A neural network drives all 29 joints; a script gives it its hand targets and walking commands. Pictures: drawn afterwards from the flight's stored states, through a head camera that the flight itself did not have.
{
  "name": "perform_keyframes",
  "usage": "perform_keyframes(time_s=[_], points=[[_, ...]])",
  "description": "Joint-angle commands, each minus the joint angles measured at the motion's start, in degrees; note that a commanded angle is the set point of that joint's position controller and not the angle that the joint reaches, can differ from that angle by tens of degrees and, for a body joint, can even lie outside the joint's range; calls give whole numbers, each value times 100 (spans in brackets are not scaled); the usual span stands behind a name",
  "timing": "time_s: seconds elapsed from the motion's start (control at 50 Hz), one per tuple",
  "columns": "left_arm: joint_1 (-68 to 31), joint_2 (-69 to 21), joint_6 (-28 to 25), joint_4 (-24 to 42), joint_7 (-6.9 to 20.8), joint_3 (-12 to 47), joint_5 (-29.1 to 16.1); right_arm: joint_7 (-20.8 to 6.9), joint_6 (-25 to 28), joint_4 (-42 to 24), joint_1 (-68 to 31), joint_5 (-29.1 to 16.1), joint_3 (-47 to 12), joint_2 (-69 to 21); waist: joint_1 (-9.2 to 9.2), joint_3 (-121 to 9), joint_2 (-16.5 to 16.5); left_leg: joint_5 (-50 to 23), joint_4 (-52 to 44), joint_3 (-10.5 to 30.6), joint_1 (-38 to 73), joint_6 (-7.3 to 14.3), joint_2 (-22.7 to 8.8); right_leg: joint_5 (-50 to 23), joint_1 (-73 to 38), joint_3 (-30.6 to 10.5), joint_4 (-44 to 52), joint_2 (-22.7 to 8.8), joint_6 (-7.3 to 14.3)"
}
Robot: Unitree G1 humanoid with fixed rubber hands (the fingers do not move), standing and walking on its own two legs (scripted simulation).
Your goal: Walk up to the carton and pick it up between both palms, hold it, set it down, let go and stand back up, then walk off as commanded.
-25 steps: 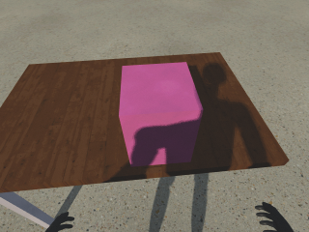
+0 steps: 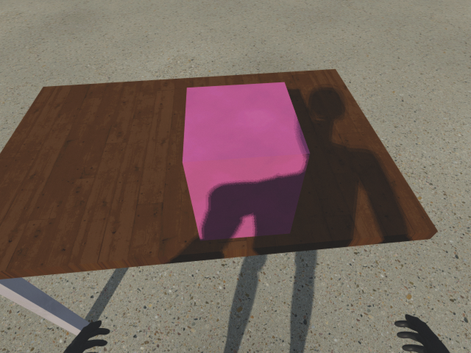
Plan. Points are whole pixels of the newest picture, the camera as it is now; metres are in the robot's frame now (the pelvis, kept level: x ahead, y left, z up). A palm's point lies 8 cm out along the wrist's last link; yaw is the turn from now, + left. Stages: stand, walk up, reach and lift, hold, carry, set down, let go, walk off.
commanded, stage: walk up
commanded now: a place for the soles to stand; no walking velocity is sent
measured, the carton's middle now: (240, 164) +0.48 +0.02 +0.03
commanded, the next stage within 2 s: none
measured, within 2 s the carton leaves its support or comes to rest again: neither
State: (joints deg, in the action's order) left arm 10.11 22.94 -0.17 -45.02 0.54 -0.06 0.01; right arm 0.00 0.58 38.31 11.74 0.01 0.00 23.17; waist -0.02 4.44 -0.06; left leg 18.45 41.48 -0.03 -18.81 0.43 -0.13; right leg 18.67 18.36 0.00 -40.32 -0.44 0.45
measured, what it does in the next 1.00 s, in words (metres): walks backwards: right foot, then left foot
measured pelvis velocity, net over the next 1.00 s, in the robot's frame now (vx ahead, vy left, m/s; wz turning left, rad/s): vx -0.36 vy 0.01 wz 0.05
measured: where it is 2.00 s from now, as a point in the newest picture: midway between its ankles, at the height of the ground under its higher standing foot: outside the picture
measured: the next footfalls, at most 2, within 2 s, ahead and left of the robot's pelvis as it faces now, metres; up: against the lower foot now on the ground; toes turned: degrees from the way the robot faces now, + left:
right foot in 0.62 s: -0.14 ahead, -0.15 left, +0.02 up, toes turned +7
left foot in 1.00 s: -0.38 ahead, +0.10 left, +0.00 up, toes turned -1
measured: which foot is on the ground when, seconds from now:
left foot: down 0.00-0.64, up 0.66-0.98, down 1.00-1.00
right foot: down 0.00-0.16, up 0.18-0.60, down 0.62-1.00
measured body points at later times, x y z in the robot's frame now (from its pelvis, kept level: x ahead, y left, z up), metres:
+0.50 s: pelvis -0.13 +0.01 -0.01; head -0.05 +0.04 +0.43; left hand -0.02 +0.33 -0.14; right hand -0.03 -0.32 -0.09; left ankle -0.01 +0.12 -0.72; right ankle -0.18 -0.13 -0.66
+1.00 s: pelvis -0.36 +0.01 -0.02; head -0.34 +0.01 +0.43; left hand -0.20 +0.34 -0.09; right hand -0.26 -0.32 -0.11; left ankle -0.42 +0.10 -0.72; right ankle -0.18 -0.15 -0.71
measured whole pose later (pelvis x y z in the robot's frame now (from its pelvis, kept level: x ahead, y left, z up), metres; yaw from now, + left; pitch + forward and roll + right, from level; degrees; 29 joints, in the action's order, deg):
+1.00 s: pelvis -0.36 +0.01 -0.02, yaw +3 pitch -8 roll +0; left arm 7.1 26.1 3.4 -37.8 -0.6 -0.8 0.0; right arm 1.1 -2.2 38.9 18.8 0.0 0.0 29.1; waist 0.4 10.8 0.0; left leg 33.1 46.1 2.5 -5.8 1.2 5.6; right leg 22.4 27.4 -6.0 -45.4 -2.0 2.7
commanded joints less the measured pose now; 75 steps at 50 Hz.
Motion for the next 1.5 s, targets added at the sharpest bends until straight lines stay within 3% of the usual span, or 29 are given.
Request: perform_keyframes(time_s=[0.0, 0.08, 0.1, 0.12, 0.14, 0.22, 0.28, 0.34, 0.4, 0.48, 0.54, 0.56, 0.58, 0.6, 0.64, 0.7, 0.76, 0.84, 0.9, 0.92, 0.94, 0.96, 0.98, 1.02, 1.06, 1.1, 1.2, 1.28, 1.48], points=[[-735, 1609, 150, 747, -107, -528, 44, 101, -209, -132, 675, -84, 510, 1041, 270, -57, -1150, 624, 1608, -33, 422, 445, 257, -2553, 1294, -1387, 1302, -1672, 1417], [-829, 1299, 293, 827, -105, -424, 24, 53, -172, 73, 1179, 57, 643, 1180, 463, 314, -581, -127, -411, 86, 426, 475, -15, -1077, 1218, -727, 165, -747, 739], [-621, 1021, 324, 861, -100, -390, -53, 67, -94, -69, 1057, 131, 716, 1580, 335, 186, 1088, -1723, -1519, 1696, -22, 849, -1084, -400, 990, -95, -1504, 259, 276], [-435, 987, 377, 962, -168, -388, -22, 76, -38, -229, 1056, 165, 764, 1892, 290, 147, 1375, -3100, -1938, 3065, -42, 1262, -1921, 1639, 1337, -630, -2298, 735, 136], [-132, 1132, 453, 861, -232, -486, 7, 138, -36, -262, 930, 144, 773, 1874, 146, 141, 680, -3097, -1945, 3097, -428, 1546, -2089, 1827, 1022, -947, -3116, 695, 109], [142, 1193, 487, 709, -155, -576, -1, 242, -13, -523, -73, 164, 659, 1682, -133, 300, 752, -1898, -1911, 2100, -820, 1136, -1332, 1100, 881, -1351, -3683, 784, 122], [496, 1304, 526, 630, -117, -670, 92, 247, 5, -538, 202, 74, 684, 1530, 35, -219, 629, -1559, -1706, 2232, 590, 1119, -1374, 1101, 1164, -1297, -3657, 920, -95], [384, 1180, 452, 699, -142, -565, 77, 273, 1, -453, 791, 44, 668, 1370, 241, -1110, 602, -3815, -993, 1953, 2287, 1183, -1393, 1438, 1646, -1314, -2873, 736, -232], [457, 1040, 375, 773, -152, -508, -14, 296, -26, -467, 643, 53, 657, 1465, 233, -1391, 1011, -4251, -825, 1802, 2102, 1402, -1524, 1688, 1234, -1008, -2026, 450, -181], [858, 1051, 410, 490, -95, -504, -39, 279, -105, -524, 137, 105, 608, 1630, -56, -1069, 1371, -3286, -1085, 1726, 480, 1441, -1531, 1543, 152, -476, -1236, 243, -32], [1550, 1069, 426, 134, -74, -553, 26, 218, -204, -510, -240, 57, 559, 1627, -390, -853, 1053, -1394, -1018, 1377, -1072, 1014, -1223, 415, -894, 57, -261, 268, 73], [1703, 1205, 411, 79, -52, -613, 102, 237, -240, -567, -327, 105, 553, 1499, -497, -917, 412, 162, -450, 1114, -1610, 732, -801, 449, -1037, -388, 360, 73, 233], [1475, 1495, 384, 207, -34, -641, 240, 262, -303, -577, -324, 71, 519, 1202, -448, -185, -982, 1492, 828, 665, -2472, 388, 251, 1448, -358, -1854, 1370, -552, 417], [688, 1912, 369, 626, -23, -716, 316, 318, -348, -490, -13, 60, 465, 1056, -289, 67, -1598, 1536, 2331, 808, -2319, 159, 838, 2615, 1089, -3391, 2247, -1568, 1006], [-306, 2381, 307, 990, -74, -774, 280, 318, -391, -206, 254, 152, 726, 1539, 24, 730, -1482, 1147, 3518, 1279, -1454, 79, 1029, 4049, 3077, -4070, 3140, -1962, 1373], [-1048, 1669, 221, 1076, -147, -606, 155, 135, -421, 188, 1020, 52, 725, 1436, 387, 805, -1390, 327, 4421, 1088, -1100, -110, 1171, 2256, 2739, -2253, 2542, -818, 761], [-822, 1596, 185, 1182, -176, -718, 160, 92, -370, 204, 1463, 82, 743, 1529, 209, -85, -1348, 492, 4379, 930, -1062, -326, 1054, 1921, 1145, -2220, 2024, -876, 1043], [-78, 1475, 184, 1072, -209, -752, 242, 94, -182, 193, 1037, 69, 627, 1312, -195, -750, -1758, 1635, 1637, 302, -1059, -222, 436, 2404, -907, -2071, 1706, -974, 1030], [-344, 1888, 318, 1033, -165, -873, 320, 56, -136, 436, 1998, 137, 777, 1428, 382, -514, -1756, 2092, -185, -567, 736, 190, 360, 2354, 177, -1576, 1654, -923, 802], [-370, 1890, 388, 1012, -177, -843, 299, 62, -125, 630, 2399, 185, 848, 1454, 574, -485, -1072, 1609, -1031, -562, 1521, 253, 428, 2540, 792, -1248, 862, -672, 627], [-737, 1416, 461, 1108, -179, -720, 291, 99, -80, 756, 2620, 250, 879, 1475, 851, 233, 101, 1455, -1600, 149, 1639, 410, 359, 2423, 1940, -814, -905, -114, 377], [-787, 852, 457, 1236, -194, -599, 176, 116, -37, 573, 2404, 345, 882, 1772, 831, 991, 1296, 2854, -2135, 2558, 690, 434, -568, 2023, 3270, -618, -2761, 814, 183], [-882, 1077, 429, 1247, -194, -638, 173, 130, 28, 177, 1452, 305, 873, 2010, 401, 1901, 347, 4328, -3037, 4384, -634, 341, -1449, 1175, 4030, -1050, -3407, 846, 53], [-668, 1477, 321, 1004, -90, -821, 118, 138, 177, 17, 707, 271, 811, 2307, 243, 2242, 363, 4821, -4430, 4774, -1799, 135, -1789, 24, 3168, -1431, -2958, 671, -36], [333, 1574, 311, 582, -13, -887, 133, 141, 309, -56, 128, 326, 827, 1942, -150, 1580, 640, 3216, -3840, 3499, -1167, -411, -1091, -314, 2066, -1366, -2903, 641, -98], [738, 1387, 246, 474, 68, -850, 128, 167, 366, 82, 731, 248, 791, 1678, -75, 634, 1195, 1712, -3063, 2290, 240, -448, -592, -644, 1667, -1047, -2405, 530, -26], [-20, 1326, 121, 884, 230, -849, 233, 151, 437, 107, 1947, 90, 916, 1501, 662, -954, 803, 524, -2090, 2287, 4034, 364, -998, 145, 2930, -1151, -1490, 456, 17], [151, 1294, 20, 727, 202, -662, 158, 155, 475, 81, 1790, -15, 785, 1488, 564, -427, 606, -455, -2210, 2159, 3239, 103, -1189, -40, 2889, -929, -1416, 349, 40], [112, 894, -117, 762, 187, -563, 67, 104, 428, -58, 1004, -9, 637, 1511, 195, 150, 568, -3317, -1561, 893, 926, 628, -912, -973, 374, 81, 199, 16, 200]])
